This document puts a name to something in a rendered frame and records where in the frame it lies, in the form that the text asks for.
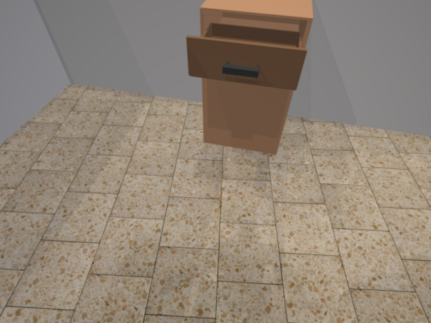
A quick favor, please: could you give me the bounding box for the cabinet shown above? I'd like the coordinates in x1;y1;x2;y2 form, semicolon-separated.
200;0;313;155

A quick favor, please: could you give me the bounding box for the handle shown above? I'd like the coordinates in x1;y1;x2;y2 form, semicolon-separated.
222;61;259;78

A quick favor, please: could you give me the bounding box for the drawer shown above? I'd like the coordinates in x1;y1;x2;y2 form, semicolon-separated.
186;23;307;90

